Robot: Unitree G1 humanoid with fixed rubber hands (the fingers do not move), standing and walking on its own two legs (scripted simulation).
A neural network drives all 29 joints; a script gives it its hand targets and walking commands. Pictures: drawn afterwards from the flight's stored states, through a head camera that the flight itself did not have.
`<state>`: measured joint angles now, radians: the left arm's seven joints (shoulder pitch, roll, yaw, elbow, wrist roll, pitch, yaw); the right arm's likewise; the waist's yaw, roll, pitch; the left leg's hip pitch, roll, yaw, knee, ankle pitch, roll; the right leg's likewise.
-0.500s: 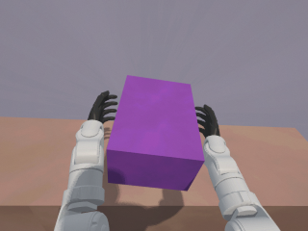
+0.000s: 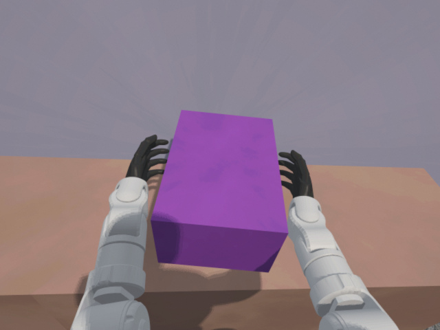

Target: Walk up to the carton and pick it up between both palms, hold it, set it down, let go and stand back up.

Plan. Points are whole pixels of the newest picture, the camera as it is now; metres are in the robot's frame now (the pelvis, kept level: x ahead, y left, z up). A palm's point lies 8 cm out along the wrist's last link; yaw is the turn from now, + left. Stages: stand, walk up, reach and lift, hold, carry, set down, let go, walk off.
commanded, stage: set down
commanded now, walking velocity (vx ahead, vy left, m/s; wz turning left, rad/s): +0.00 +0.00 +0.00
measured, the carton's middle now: (220, 183) +0.41 +0.00 +0.06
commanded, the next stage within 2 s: none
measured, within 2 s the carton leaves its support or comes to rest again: rests again in 1.76 s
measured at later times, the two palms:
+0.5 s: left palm (143, 176) +0.39 +0.15 +0.09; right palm (300, 203) +0.35 -0.15 +0.08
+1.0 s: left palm (149, 182) +0.42 +0.15 +0.04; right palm (292, 205) +0.37 -0.15 +0.04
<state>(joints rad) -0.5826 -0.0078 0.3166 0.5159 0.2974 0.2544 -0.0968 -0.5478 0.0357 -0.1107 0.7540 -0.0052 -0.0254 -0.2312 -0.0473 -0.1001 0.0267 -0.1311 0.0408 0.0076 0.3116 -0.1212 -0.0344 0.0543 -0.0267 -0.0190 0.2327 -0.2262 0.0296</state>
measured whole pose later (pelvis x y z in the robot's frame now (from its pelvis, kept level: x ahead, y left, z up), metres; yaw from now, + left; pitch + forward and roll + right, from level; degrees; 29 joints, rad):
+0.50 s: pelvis -0.01 +0.01 +0.00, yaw -2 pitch +0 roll +0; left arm -0.75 0.01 0.39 0.84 0.34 0.09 -0.11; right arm -0.58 0.10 -0.35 0.86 -0.19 -0.14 -0.21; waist -0.01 -0.10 0.00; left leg -0.20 0.05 0.04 0.28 -0.08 -0.02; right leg -0.05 -0.02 0.01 0.24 -0.19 0.03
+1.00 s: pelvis +0.01 +0.00 +0.00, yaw -1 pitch +8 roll -1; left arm -0.77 0.07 0.34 1.04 0.31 -0.10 -0.07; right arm -0.60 0.14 -0.45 0.94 -0.25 -0.28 -0.20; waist -0.03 -0.09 -0.06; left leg -0.35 0.05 0.03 0.30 -0.10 -0.03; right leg -0.16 -0.02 0.00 0.21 -0.19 0.03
